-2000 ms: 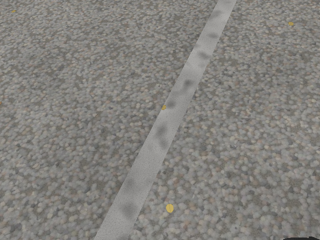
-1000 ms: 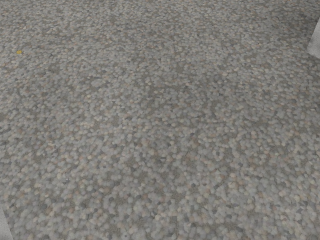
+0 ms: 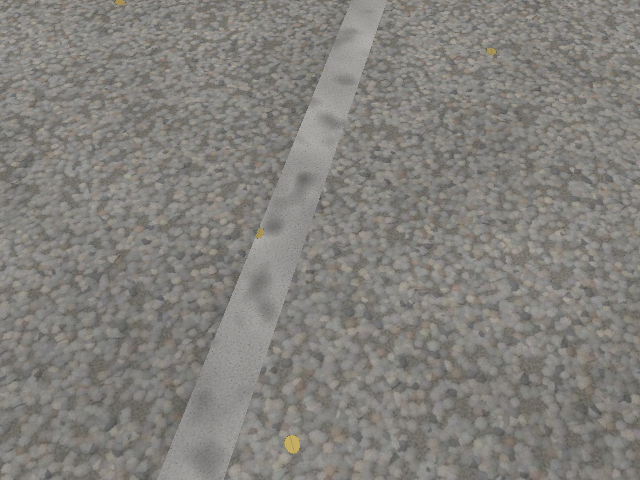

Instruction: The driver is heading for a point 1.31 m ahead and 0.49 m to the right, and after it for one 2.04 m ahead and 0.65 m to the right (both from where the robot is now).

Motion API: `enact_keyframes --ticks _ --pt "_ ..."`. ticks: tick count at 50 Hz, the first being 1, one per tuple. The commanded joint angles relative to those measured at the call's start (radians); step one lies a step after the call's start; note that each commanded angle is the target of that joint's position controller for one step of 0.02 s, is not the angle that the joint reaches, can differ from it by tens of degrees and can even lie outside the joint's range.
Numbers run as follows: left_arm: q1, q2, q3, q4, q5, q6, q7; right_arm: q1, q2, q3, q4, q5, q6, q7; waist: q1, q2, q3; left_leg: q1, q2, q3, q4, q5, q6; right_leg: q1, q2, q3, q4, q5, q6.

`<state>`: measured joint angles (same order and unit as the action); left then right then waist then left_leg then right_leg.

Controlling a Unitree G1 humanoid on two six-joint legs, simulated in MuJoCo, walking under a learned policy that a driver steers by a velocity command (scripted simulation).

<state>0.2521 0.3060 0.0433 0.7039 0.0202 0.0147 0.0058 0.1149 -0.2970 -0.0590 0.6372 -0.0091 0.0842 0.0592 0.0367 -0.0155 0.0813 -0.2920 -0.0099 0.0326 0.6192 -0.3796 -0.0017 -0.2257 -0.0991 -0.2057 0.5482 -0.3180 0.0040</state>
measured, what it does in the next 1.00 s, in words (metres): walks ahead, turning right: left foot, then right foot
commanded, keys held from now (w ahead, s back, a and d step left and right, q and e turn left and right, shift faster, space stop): w+shift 0.12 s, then w+e+shift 0.56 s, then s+e+shift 0.32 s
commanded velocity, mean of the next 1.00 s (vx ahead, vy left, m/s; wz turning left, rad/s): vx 0.58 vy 0.00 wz -0.53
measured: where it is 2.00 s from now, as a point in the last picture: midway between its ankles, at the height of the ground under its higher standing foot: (514, 265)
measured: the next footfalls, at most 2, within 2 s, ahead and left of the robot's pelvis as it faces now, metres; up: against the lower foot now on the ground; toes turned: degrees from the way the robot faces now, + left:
left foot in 0.02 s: +0.04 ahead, +0.10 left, +0.00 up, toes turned +2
right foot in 0.58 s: +0.43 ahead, -0.14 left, +0.00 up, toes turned -18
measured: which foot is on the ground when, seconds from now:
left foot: up 0.00-0.00, down 0.02-0.56, up 0.58-0.94, down 0.96-1.00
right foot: down 0.00-0.02, up 0.04-0.56, down 0.58-0.96, up 0.98-1.00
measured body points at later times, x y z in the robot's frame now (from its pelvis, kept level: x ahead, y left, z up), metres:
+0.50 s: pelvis +0.21 -0.01 -0.02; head +0.23 -0.02 +0.43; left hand +0.41 +0.23 -0.12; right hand +0.17 -0.28 -0.15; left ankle +0.00 +0.10 -0.73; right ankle +0.37 -0.14 -0.69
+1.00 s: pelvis +0.59 -0.15 -0.02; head +0.63 -0.18 +0.43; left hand +0.82 +0.09 -0.13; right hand +0.61 -0.46 -0.11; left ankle +0.80 -0.18 -0.73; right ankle +0.42 -0.13 -0.67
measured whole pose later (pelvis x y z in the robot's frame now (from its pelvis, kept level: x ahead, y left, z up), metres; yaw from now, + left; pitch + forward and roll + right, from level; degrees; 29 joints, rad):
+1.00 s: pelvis +0.59 -0.15 -0.02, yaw -39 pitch -1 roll +0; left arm 0.33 0.35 0.10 0.77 -0.01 0.01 0.03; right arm 0.10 -0.28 0.01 0.64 -0.03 -0.08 -0.04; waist 0.06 0.01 0.12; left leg -0.51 -0.03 -0.02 0.48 0.09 0.02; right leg -0.21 0.22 0.17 1.06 -0.58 -0.01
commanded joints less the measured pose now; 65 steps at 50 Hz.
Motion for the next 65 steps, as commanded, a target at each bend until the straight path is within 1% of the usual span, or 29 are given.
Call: enact_keyframes --ticks 1,2,3,5,7,12,17,23,26,28,29,30,31,34,37,40,44,46,47,48,49,50,51,53,55,58,63,64,65 --pt "0.017 0.079 0.023 -0.058 0.002 0.002 -0.011 0.209 -0.145 -0.038 0.007 -0.032 -0.036 -0.027 -0.091 0.108 -0.222 0.396 0.102 -0.200 -0.317 -0.087 0.083 -0.201 -0.076 0.040 0.225 -0.071 -0.046" --pt "-0.078 0.027 0.001 -0.147 0.023 0.010 -0.018 0.290 -0.306 -0.074 -0.003 -0.016 -0.045 -0.029 -0.153 0.369 -0.178 0.429 0.386 -0.669 -0.447 -0.402 0.233 -0.541 0.091 0.039 0.423 -0.371 -0.006" --pt "-0.149 0.114 0.023 -0.146 0.043 0.013 -0.021 0.299 -0.246 -0.063 0.013 -0.016 -0.045 -0.037 -0.192 0.232 -0.110 0.344 0.392 -0.671 -0.484 -0.552 0.285 -0.580 0.035 0.199 0.505 -0.288 -0.014" --pt "-0.108 0.127 0.034 -0.106 0.008 -0.010 -0.052 0.181 -0.143 -0.020 0.016 -0.017 -0.056 -0.044 -0.093 0.202 0.022 0.231 0.283 -0.510 -0.515 -0.415 0.228 -0.559 0.008 0.212 0.466 -0.065 -0.014" --pt "-0.011 0.125 0.038 -0.031 0.025 -0.025 -0.067 0.141 -0.127 -0.011 0.017 -0.013 -0.092 -0.052 -0.048 0.185 -0.017 0.244 0.200 -0.358 -0.524 -0.210 0.186 -0.485 0.009 0.184 0.464 0.067 -0.002" --pt "-0.081 0.086 0.039 -0.020 -0.012 -0.015 -0.072 0.241 -0.126 -0.013 0.068 -0.023 -0.152 -0.050 -0.079 0.115 0.031 0.299 0.235 -0.215 -0.570 -0.122 0.161 -0.643 0.067 0.300 0.517 0.180 -0.004" --pt "-0.113 0.076 0.042 -0.011 0.013 -0.018 -0.080 0.255 -0.112 -0.008 0.104 -0.025 -0.181 -0.061 -0.069 0.077 0.057 0.335 0.268 -0.078 -0.594 -0.012 0.147 -0.731 0.061 0.291 0.514 0.263 0.000" --pt "-0.291 0.027 0.002 -0.089 0.016 -0.025 -0.112 0.313 -0.107 -0.002 0.180 -0.030 -0.197 -0.071 -0.112 0.062 0.134 0.400 0.260 0.123 -0.610 0.312 0.123 -0.672 0.023 0.109 0.285 0.244 -0.098" --pt "-0.210 0.035 -0.004 -0.092 0.002 -0.022 -0.094 0.309 -0.154 -0.005 0.199 -0.041 -0.185 -0.083 -0.040 0.115 0.005 0.473 0.266 0.217 -0.344 1.290 0.088 -0.407 0.147 -0.019 0.207 0.116 -0.187" --pt "0.111 0.112 0.031 -0.012 -0.008 -0.034 -0.078 0.278 -0.218 -0.023 0.183 -0.051 -0.153 -0.091 0.118 0.155 -0.200 0.411 0.287 0.213 0.126 1.529 0.093 -0.049 0.240 -0.005 0.203 -0.037 -0.236" --pt "0.304 0.179 0.065 0.048 0.006 -0.040 -0.061 0.256 -0.217 -0.022 0.169 -0.045 -0.158 -0.087 0.208 0.094 -0.292 0.190 0.252 0.208 0.440 1.289 0.074 0.276 0.228 0.113 0.095 -0.054 -0.262" --pt "0.251 0.294 0.099 0.054 0.014 -0.025 -0.040 0.266 -0.053 0.021 0.105 -0.028 -0.178 -0.052 0.094 -0.200 -0.281 -0.315 0.046 0.174 0.837 0.190 0.006 0.546 -0.054 0.651 -0.051 -0.378 -0.389" --pt "0.243 0.317 0.110 0.037 -0.014 -0.021 -0.045 0.139 -0.091 0.021 0.042 -0.021 -0.206 -0.046 0.122 -0.142 -0.373 -0.491 -0.056 -0.061 1.009 -0.006 0.012 0.607 -0.145 1.082 -0.243 -0.389 -0.455" --pt "0.182 0.211 0.090 0.066 -0.007 -0.040 -0.016 0.063 -0.088 0.040 0.005 -0.034 -0.229 -0.050 0.021 0.093 -0.112 -0.487 0.103 -0.121 0.788 0.109 0.024 0.277 -0.077 0.793 -0.297 -0.051 -0.348" --pt "0.082 0.148 0.057 0.038 -0.024 -0.068 -0.009 0.127 -0.090 0.041 0.006 -0.056 -0.166 -0.051 -0.085 0.091 -0.001 -0.358 0.124 -0.085 0.652 0.031 -0.052 0.017 -0.006 0.580 -0.277 0.731 -0.337" --pt "0.066 0.190 0.067 0.039 -0.022 -0.074 -0.013 0.053 -0.060 0.052 -0.042 -0.043 -0.144 -0.054 -0.088 0.055 -0.020 -0.261 0.043 0.002 0.372 0.134 -0.068 -0.077 0.126 0.420 -0.205 1.129 -0.261" --pt "0.078 0.142 0.070 0.044 -0.027 -0.036 -0.003 0.038 -0.048 0.061 -0.036 -0.005 -0.142 -0.068 -0.024 -0.052 -0.132 0.012 -0.094 0.050 0.005 0.472 -0.036 -0.116 0.227 0.404 -0.041 0.947 -0.088" --pt "0.050 0.156 0.081 0.022 -0.021 -0.031 0.011 0.119 -0.093 0.041 -0.018 -0.002 -0.144 -0.090 -0.057 -0.061 -0.178 0.175 -0.108 -0.012 -0.105 0.562 -0.030 -0.104 0.232 0.493 0.098 0.807 -0.023" --pt "0.006 0.173 0.089 0.006 -0.019 -0.034 0.017 0.215 -0.116 0.029 0.009 -0.002 -0.153 -0.104 -0.125 -0.034 -0.195 0.269 -0.078 -0.051 -0.222 0.699 -0.028 -0.083 0.257 0.484 0.255 0.679 0.009" --pt "0.011 0.135 0.082 -0.001 -0.031 -0.030 0.020 0.308 -0.132 0.022 0.048 -0.015 -0.165 -0.115 -0.166 0.056 -0.220 0.406 0.056 -0.132 -0.300 0.967 0.006 -0.137 0.306 0.404 0.523 0.174 0.036" --pt "0.067 0.076 0.066 -0.029 -0.035 -0.011 0.029 0.325 -0.161 0.024 0.025 -0.026 -0.171 -0.116 -0.136 0.167 -0.281 0.532 0.303 -0.283 -0.133 1.628 0.043 -0.259 0.375 0.299 0.802 -0.522 0.021" --pt "0.260 0.064 0.060 -0.040 -0.055 0.000 0.041 0.307 -0.151 0.024 0.006 -0.035 -0.164 -0.105 -0.020 0.155 -0.489 0.606 0.571 -0.462 -0.011 1.871 0.237 -0.294 0.306 0.377 1.030 -0.495 0.044" --pt "0.220 0.112 0.062 -0.026 -0.018 0.013 0.038 0.220 -0.131 0.014 -0.025 -0.012 -0.151 -0.110 -0.045 0.140 -0.509 0.517 0.555 -0.500 -0.092 1.578 0.325 -0.327 0.251 0.327 1.076 -0.336 0.040" --pt "0.073 0.136 0.072 -0.051 0.014 0.046 0.006 0.102 -0.048 0.043 -0.043 -0.007 -0.127 -0.125 -0.022 0.083 -0.346 0.283 0.389 -0.347 -0.204 1.072 0.292 -0.321 0.196 0.317 1.022 -0.215 0.058" --pt "0.061 0.126 0.062 -0.063 0.004 0.075 -0.018 0.105 -0.066 0.040 -0.023 -0.023 -0.115 -0.120 -0.022 0.113 -0.256 0.074 0.308 -0.224 -0.269 0.854 0.256 -0.242 0.183 0.306 0.918 -0.148 0.059" --pt "0.121 0.083 0.032 -0.067 0.011 0.089 -0.042 0.093 -0.120 0.011 -0.002 -0.042 -0.113 -0.084 0.032 0.182 -0.261 -0.079 0.232 -0.199 -0.421 -0.094 0.175 -0.133 0.166 0.231 0.652 -0.148 -0.001" --pt "0.177 0.100 0.008 -0.020 0.010 0.052 -0.061 0.081 -0.158 -0.020 0.025 -0.031 -0.091 -0.062 0.052 0.214 -0.160 -0.265 0.205 -0.099 -0.544 -0.216 0.072 0.217 0.200 0.082 0.111 -0.216 -0.123" --pt "0.273 0.092 0.003 0.023 0.014 0.040 -0.056 0.039 -0.144 -0.020 0.017 -0.024 -0.075 -0.063 0.108 0.158 -0.109 -0.342 0.147 -0.023 -0.486 -0.219 0.018 0.339 0.217 0.025 -0.085 -0.114 -0.148" --pt "0.351 0.089 0.003 0.080 0.013 0.028 -0.048 -0.006 -0.090 -0.013 0.007 -0.022 -0.062 -0.065 0.153 -0.029 -0.003 -0.486 0.053 0.079 -0.208 -0.220 -0.026 0.418 0.190 0.104 -0.279 -0.123 -0.164"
